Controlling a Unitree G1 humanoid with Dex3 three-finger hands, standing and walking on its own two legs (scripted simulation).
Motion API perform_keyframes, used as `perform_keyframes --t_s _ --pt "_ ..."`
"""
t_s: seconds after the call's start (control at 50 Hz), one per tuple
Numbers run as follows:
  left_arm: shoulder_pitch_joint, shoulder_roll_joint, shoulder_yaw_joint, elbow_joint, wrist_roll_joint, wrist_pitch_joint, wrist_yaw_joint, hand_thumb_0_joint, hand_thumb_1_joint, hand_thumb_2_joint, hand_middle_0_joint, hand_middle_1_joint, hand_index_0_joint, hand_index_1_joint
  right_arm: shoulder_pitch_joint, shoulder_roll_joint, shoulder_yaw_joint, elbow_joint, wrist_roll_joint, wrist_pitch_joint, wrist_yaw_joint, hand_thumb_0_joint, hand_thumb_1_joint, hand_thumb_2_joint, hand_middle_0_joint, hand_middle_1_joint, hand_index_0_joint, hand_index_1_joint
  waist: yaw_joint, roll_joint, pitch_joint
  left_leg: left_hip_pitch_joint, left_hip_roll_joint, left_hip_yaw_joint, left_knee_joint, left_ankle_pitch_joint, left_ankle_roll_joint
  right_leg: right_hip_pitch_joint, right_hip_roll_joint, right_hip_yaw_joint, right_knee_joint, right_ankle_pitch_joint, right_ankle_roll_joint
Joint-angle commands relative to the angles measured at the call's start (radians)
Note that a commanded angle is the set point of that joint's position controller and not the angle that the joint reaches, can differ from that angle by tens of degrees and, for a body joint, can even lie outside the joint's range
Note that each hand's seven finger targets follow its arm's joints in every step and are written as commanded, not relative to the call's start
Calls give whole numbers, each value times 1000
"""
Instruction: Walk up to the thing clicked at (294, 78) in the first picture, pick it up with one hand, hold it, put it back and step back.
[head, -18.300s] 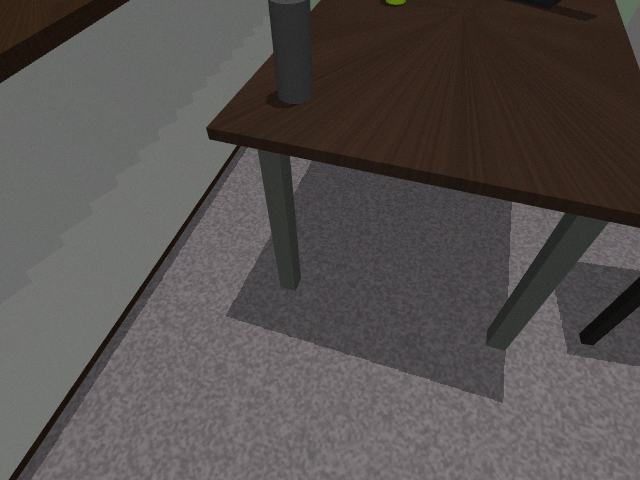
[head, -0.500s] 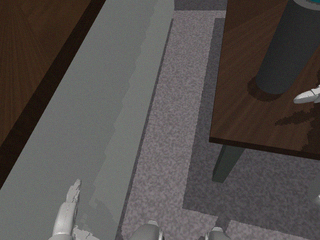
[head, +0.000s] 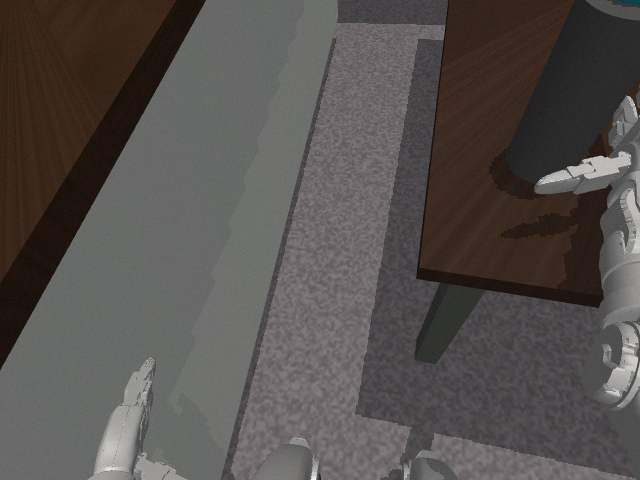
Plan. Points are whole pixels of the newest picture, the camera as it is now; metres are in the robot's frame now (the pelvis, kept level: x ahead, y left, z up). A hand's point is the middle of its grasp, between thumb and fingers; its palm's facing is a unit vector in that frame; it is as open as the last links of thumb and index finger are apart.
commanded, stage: close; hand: right
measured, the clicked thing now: (589, 72) +0.54 -0.22 +0.16
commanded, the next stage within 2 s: settle in 0.62 s
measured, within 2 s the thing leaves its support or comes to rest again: leaves its support in 1.26 s
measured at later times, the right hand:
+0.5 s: hand (584, 118) +0.53 -0.23 +0.11, palm faces +0.25 +0.97 +0.01, open 12.2 cm
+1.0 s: hand (580, 124) +0.52 -0.22 +0.11, palm faces +0.23 +0.97 -0.01, open 11.7 cm
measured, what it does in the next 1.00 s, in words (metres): stands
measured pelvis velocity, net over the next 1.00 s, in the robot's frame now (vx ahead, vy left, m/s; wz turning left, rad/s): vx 0.01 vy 0.00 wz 0.01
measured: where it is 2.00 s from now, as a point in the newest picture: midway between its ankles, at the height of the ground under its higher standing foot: outside the picture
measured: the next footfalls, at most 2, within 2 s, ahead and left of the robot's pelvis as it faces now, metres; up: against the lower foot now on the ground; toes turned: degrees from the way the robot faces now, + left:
none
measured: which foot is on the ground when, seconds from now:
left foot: down 0.00-1.00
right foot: down 0.00-1.00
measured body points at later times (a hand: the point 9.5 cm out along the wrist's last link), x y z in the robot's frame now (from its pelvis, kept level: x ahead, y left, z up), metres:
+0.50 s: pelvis +0.01 +0.00 +0.00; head +0.11 -0.03 +0.44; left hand +0.15 +0.27 -0.03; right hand +0.51 -0.28 +0.12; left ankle +0.01 +0.14 -0.68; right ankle +0.01 -0.13 -0.68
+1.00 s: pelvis +0.01 +0.00 +0.00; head +0.10 -0.02 +0.45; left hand +0.15 +0.26 -0.03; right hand +0.50 -0.27 +0.12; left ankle +0.01 +0.14 -0.68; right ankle +0.01 -0.13 -0.68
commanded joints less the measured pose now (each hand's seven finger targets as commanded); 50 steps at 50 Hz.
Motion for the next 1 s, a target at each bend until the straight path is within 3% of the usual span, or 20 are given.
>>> perform_keyframes --t_s 0.0,0.06,0.12,0.18,0.22,0.3,0.34,0.4,0.44,0.52,0.56,0.58,0.62,0.68,0.74,0.78,0.84,0.9,0.94,0.98 --pt "-82 135 72 -244 -3 -54 23 0 -564 60 -55 -54 -49 -60 -577 -251 -1 -320 1 -82 -28 0 596 0 238 128 238 129 -3 -128 -546 218 -21 21 -94 315 26 347 24 -9 -103 317 -26" --pt "59 143 66 -130 0 -33 15 0 -547 50 -49 -52 -50 -50 -364 -275 -29 -78 -19 -54 -32 0 578 -6 454 214 447 215 -9 -89 -396 227 -18 10 -107 351 17 253 35 -25 -93 315 -33" --pt "-46 147 86 -218 1 -41 22 0 -548 52 -47 -47 -48 -46 -590 -345 -54 -273 -18 -102 -45 0 611 0 594 277 587 278 13 -128 -534 234 -17 7 -85 380 19 327 24 -19 -82 357 -32" --pt "34 116 46 -159 6 -36 4 0 -545 53 -44 -47 -44 -47 -344 -139 35 33 -20 -62 -15 0 578 -63 709 371 702 372 41 -72 -347 145 -29 25 -88 347 25 255 25 -8 -87 347 -27" --pt "-51 161 86 -274 8 -44 13 0 -546 51 -43 -44 -46 -42 -592 -351 -63 -271 -24 -116 -34 0 597 -116 786 444 786 446 18 -136 -576 212 -19 9 -67 418 17 344 19 -13 -60 420 -29" --pt "60 150 86 -163 5 -31 0 0 -545 50 -43 -45 -46 -42 -387 -220 -10 -40 -19 -70 -15 0 472 -200 860 521 856 523 37 -100 -412 162 -27 20 -80 421 19 298 23 -12 -57 429 -28" --pt "-51 159 94 -230 8 -35 3 0 -550 51 -44 -44 -46 -42 -578 -336 -51 -277 -23 -108 -29 0 459 -266 897 586 898 587 15 -184 -571 186 -24 19 -56 436 26 375 14 -6 -58 491 -20" --pt "18 131 65 -179 5 -28 -6 0 -549 51 -44 -45 -45 -45 -432 -185 15 -101 -12 -71 -6 0 304 -375 967 677 965 679 23 -156 -477 148 -33 33 -69 400 30 370 14 0 -68 506 -13" --pt "-42 157 85 -203 7 -27 -1 0 -555 52 -45 -44 -44 -45 -505 -276 -19 -222 -24 -85 -8 0 231 -466 1024 758 1024 760 17 -180 -576 198 -25 21 -59 471 25 386 13 -6 -59 530 -17" --pt "3 112 43 -148 3 -16 -12 0 -548 44 -46 -45 -48 -42 -355 -158 17 -35 -13 -48 4 0 54 -685 1151 951 1158 953 25 -131 -420 136 -33 35 -79 408 27 353 11 0 -79 520 -13" --pt "-43 165 107 -210 6 -24 -2 0 -543 38 -44 -43 -48 -38 -498 -224 1 -219 -14 -73 -4 0 9 -842 1213 1090 1231 1092 38 -166 -577 176 -28 31 -70 455 23 443 8 -2 -69 545 -17" --pt "6 156 102 -182 9 -22 -5 0 -543 39 -44 -43 -48 -38 -469 -153 51 -211 -10 -65 4 0 -30 -900 1234 1136 1254 1138 42 -158 -562 166 -32 34 -70 462 23 448 9 -4 -67 559 -19" --pt "56 151 91 -156 -4 -15 -14 0 -544 37 -44 -42 -47 -38 -260 -153 -2 -59 2 -38 6 0 -100 -1016 1261 1225 1287 1227 23 -85 -436 166 -33 41 -70 478 20 364 13 -2 -74 566 -19" --pt "-49 145 95 -249 -3 -20 -13 0 -541 34 -43 -39 -47 -35 -454 -199 16 -264 -14 -68 -3 0 -119 -1136 1331 1342 1365 1344 23 -149 -556 187 -27 33 -62 471 24 434 9 -4 -76 571 -18" --pt "29 119 65 -154 -7 -7 -20 0 -549 52 -52 -50 -54 -48 -369 -196 -15 -128 -9 -51 -7 0 -25 -1236 1237 1378 1294 1379 23 -104 -383 143 -24 30 -77 400 25 314 15 -6 -89 455 -21" --pt "-41 116 64 -250 0 -18 -17 0 -555 56 -52 -48 -51 -49 -457 -200 3 -222 -22 -70 -7 0 18 -1284 1228 1415 1293 1416 20 -140 -523 197 -20 23 -75 428 23 380 16 -14 -84 466 -23" --pt "51 132 74 -193 -2 -6 -20 0 -550 54 -51 -49 -52 -48 -386 -236 -28 -196 -14 -52 -4 0 13 -1337 1238 1457 1308 1458 0 -164 -498 185 -22 25 -76 448 25 406 20 -15 -81 530 -15" --pt "-30 138 87 -239 -2 -16 -14 0 -552 55 -50 -48 -52 -46 -527 -193 27 -311 -8 -55 -5 0 48 -1387 1270 1513 1347 1513 9 -193 -563 187 -26 34 -82 432 30 482 12 -6 -90 573 -7" --pt "45 149 94 -144 -6 -6 -9 0 -555 60 -50 -48 -48 -49 -428 -247 -41 -218 0 -36 -15 0 56 -1391 1284 1522 1362 1523 5 -141 -476 214 -22 31 -101 452 26 408 21 -14 -102 515 -16" --pt "-79 127 56 -246 -4 -21 -10 0 -559 64 -50 -46 -46 -50 -594 -269 -15 -420 -4 -65 -21 0 70 -1385 1288 1521 1365 1522 -22 -216 -608 280 -16 21 -93 486 28 465 24 -17 -106 558 -14"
